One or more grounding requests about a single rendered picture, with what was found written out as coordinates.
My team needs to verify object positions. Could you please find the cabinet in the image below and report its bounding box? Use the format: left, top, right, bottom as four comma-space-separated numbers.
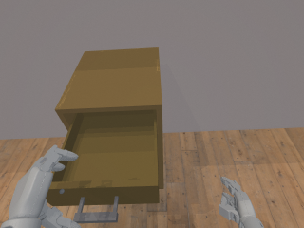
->
54, 47, 164, 189

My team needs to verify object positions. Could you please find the robot left hand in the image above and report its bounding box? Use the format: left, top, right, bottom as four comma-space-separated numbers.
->
9, 144, 82, 228

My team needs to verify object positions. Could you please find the drawer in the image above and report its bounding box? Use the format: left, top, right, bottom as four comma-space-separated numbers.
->
46, 109, 160, 206

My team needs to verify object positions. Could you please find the left robot forearm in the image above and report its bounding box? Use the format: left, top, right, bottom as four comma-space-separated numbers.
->
0, 217, 42, 228

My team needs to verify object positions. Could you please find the right robot forearm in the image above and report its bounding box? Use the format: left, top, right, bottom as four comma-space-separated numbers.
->
238, 216, 264, 228

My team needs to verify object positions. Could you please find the robot right hand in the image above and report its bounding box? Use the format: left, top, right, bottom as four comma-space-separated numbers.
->
218, 176, 257, 225

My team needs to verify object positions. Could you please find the handle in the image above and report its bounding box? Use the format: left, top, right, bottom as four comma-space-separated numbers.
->
73, 196, 119, 224

